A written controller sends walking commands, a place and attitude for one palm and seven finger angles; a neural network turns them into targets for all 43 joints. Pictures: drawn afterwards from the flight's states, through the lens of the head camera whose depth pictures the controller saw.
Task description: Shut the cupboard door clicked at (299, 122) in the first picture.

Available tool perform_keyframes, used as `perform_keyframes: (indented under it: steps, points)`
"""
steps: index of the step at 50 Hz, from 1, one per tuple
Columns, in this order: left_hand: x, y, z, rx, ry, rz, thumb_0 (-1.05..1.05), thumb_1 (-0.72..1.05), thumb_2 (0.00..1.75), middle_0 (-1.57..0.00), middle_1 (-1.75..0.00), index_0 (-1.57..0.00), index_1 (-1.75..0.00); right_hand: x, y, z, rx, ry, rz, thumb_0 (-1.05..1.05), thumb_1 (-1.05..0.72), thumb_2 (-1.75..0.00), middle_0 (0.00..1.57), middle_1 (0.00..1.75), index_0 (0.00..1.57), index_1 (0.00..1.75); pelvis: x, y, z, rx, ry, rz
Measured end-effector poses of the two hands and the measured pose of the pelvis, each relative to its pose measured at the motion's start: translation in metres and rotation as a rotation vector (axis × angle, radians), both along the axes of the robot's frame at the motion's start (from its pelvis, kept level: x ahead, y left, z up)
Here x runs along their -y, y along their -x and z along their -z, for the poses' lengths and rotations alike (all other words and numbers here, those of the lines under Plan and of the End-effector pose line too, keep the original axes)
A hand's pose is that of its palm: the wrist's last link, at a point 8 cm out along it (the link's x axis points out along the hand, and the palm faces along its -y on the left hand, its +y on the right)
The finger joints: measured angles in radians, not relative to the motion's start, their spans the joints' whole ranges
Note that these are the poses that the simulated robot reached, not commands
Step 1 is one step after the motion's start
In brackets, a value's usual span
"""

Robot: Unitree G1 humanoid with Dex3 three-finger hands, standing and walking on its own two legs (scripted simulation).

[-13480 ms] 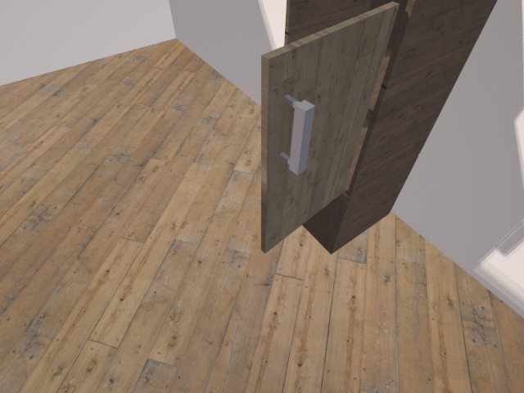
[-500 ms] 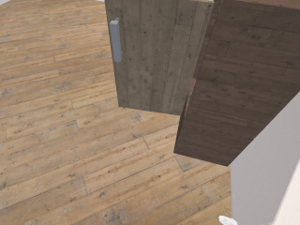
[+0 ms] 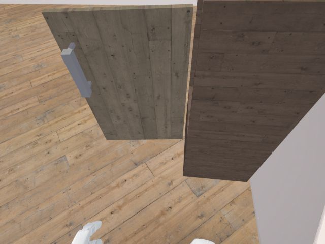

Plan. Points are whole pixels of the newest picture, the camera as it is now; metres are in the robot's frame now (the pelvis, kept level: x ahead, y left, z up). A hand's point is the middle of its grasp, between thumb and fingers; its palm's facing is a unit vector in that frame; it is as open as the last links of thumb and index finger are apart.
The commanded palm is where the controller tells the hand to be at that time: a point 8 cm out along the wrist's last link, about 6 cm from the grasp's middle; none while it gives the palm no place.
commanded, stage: come to a stop and stand still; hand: left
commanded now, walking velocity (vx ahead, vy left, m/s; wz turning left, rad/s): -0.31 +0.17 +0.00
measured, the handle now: (79, 71) +0.56 +0.25 +0.10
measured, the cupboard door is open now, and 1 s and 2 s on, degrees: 96 96 96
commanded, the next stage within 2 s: look again from close up in 1.22 s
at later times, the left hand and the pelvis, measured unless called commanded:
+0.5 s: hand out of the picture +0.08 +0.23 -0.18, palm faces +0.06 -0.98 -0.21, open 7.4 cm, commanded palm none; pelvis +0.06 +0.04 +0.01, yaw -1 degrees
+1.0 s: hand out of the picture +0.07 +0.18 -0.17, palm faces +0.03 -0.98 -0.20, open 7.3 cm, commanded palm none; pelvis +0.05 +0.01 +0.01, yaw -1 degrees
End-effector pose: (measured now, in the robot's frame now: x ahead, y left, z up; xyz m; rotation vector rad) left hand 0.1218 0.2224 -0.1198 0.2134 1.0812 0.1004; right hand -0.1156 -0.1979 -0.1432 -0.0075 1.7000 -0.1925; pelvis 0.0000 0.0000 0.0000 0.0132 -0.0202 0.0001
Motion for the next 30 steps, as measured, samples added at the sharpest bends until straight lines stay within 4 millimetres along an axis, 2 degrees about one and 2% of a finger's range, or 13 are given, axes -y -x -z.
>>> perform_keyframes:
  steps: [3,8,13,17,20,23,27,30]
  points:
    - [0.01,0.011,-0.001,-0.061,0.017,-0.03,0.0,0.91,0.9,-0.19,-0.29,-0.19,-0.3,0.007,-0.05,-0.003,0.084,0.009,-0.021,0.0,-0.91,-0.89,0.2,0.3,0.2,0.3,0.003,-0.015,-0.009,-0.012,0.003,-0.003]
    - [-0.005,0.018,-0.006,-0.11,-0.017,-0.096,-0.03,0.97,0.9,-0.2,-0.3,-0.2,-0.3,0.012,-0.139,-0.005,0.239,0.022,-0.071,0.0,-0.91,-0.89,0.19,0.3,0.2,0.3,0.002,-0.035,-0.016,-0.029,0.001,-0.004]
    - [-0.021,0.032,0.003,-0.192,-0.008,-0.13,-0.02,0.95,0.9,-0.2,-0.29,-0.2,-0.3,0.022,-0.199,-0.008,0.315,0.087,-0.123,0.02,-0.95,-0.89,0.19,0.3,0.2,0.3,-0.013,-0.051,-0.014,-0.02,0.004,-0.007]
    - [-0.037,0.043,0.021,-0.252,0.017,-0.156,-0.01,0.93,0.9,-0.2,-0.29,-0.2,-0.3,0.019,-0.237,-0.012,0.39,0.142,-0.156,0.01,-0.94,-0.89,0.19,0.3,0.2,0.3,-0.029,-0.063,-0.004,-0.013,0.025,-0.01]
    - [-0.047,0.049,0.03,-0.291,0.025,-0.17,0.0,0.92,0.9,-0.2,-0.29,-0.2,-0.3,0.01,-0.254,-0.018,0.425,0.164,-0.186,0.01,-0.93,-0.89,0.19,0.3,0.2,0.3,-0.037,-0.065,-0.002,-0.014,0.015,-0.003]
    - [-0.053,0.052,0.027,-0.319,0.024,-0.165,0.0,0.91,0.9,-0.2,-0.29,-0.2,-0.3,0.001,-0.261,-0.023,0.45,0.171,-0.2,0.0,-0.92,-0.89,0.19,0.3,0.2,0.3,-0.04,-0.062,-0.006,-0.026,0.026,0.004]
    - [-0.057,0.053,0.021,-0.322,0.015,-0.148,0.01,0.91,0.9,-0.2,-0.29,-0.19,-0.3,-0.006,-0.259,-0.026,0.465,0.156,-0.19,0.0,-0.91,-0.89,0.2,0.3,0.2,0.3,-0.039,-0.055,-0.01,-0.043,0.029,0.023]
    - [-0.056,0.051,0.017,-0.316,0.004,-0.127,0.01,0.91,0.9,-0.2,-0.29,-0.19,-0.3,-0.006,-0.248,-0.024,0.463,0.139,-0.17,0.0,-0.91,-0.89,0.2,0.3,0.21,0.3,-0.035,-0.048,-0.012,-0.051,0.032,0.035]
